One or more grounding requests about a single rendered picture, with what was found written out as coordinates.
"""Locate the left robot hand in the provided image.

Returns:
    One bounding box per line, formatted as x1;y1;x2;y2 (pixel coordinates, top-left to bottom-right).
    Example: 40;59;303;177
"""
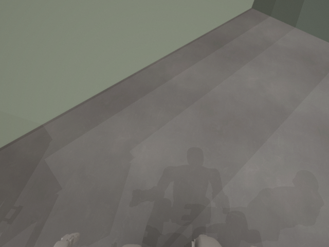
53;233;80;247

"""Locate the right robot thigh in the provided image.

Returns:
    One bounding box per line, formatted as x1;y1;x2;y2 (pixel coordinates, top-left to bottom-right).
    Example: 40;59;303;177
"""
191;236;222;247

